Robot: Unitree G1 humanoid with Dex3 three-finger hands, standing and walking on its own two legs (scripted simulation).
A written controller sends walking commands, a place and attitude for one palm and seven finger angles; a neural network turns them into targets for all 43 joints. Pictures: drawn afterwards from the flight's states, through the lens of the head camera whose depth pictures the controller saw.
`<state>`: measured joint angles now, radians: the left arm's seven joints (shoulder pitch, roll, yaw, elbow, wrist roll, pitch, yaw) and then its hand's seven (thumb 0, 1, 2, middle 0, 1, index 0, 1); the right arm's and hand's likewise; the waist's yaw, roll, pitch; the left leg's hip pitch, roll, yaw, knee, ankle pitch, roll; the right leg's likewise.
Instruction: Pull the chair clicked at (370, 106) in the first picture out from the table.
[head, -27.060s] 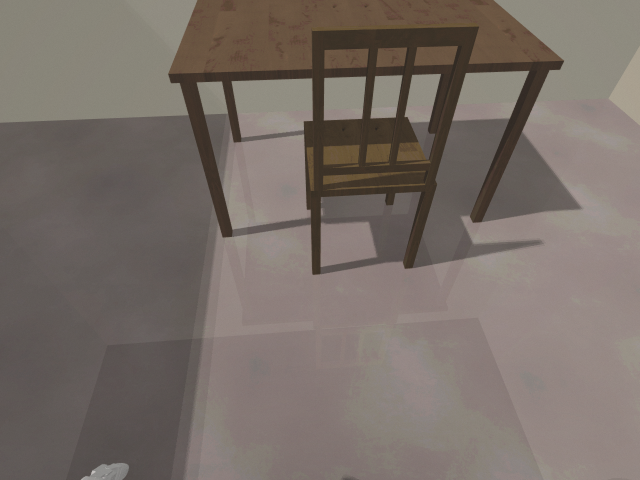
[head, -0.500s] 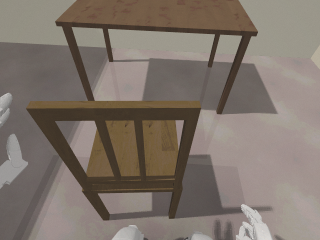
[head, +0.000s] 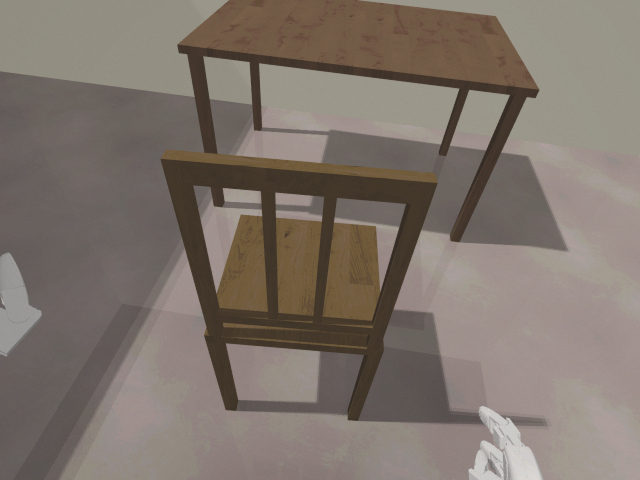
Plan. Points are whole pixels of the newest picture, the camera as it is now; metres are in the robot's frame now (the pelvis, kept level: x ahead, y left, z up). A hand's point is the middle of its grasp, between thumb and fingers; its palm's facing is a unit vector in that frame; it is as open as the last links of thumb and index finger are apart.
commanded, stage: stop stepping back and stand still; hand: left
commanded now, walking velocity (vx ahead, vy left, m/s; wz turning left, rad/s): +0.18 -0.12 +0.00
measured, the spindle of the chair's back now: (271, 262) +0.48 +0.13 -0.06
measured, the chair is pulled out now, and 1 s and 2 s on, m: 0.65 0.65 0.65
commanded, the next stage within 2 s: let the arm hang, fingers relaxed in 0.60 s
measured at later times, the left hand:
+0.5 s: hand out of the picture +0.14 +0.29 +0.18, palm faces +0.43 -0.79 -0.44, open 7.4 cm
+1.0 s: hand out of the picture -0.02 +0.19 -0.15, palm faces +0.04 -0.98 -0.18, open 6.9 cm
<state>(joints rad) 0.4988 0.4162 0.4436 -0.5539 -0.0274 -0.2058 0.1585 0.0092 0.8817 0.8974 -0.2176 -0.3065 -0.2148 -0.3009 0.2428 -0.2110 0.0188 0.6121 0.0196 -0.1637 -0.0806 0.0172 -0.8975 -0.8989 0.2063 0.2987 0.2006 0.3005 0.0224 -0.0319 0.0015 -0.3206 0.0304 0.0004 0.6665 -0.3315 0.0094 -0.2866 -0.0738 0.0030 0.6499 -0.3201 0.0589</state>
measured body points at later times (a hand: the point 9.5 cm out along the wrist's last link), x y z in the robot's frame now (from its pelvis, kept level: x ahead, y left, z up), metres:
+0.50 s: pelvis -0.07 +0.02 +0.01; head -0.10 +0.03 +0.46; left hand +0.11 +0.33 +0.20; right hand +0.05 -0.22 -0.08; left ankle -0.02 +0.13 -0.72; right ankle -0.07 -0.08 -0.70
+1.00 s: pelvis -0.08 +0.02 +0.01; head -0.07 +0.03 +0.46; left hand -0.02 +0.24 -0.13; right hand +0.00 -0.21 -0.12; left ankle -0.03 +0.13 -0.72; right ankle -0.06 -0.10 -0.72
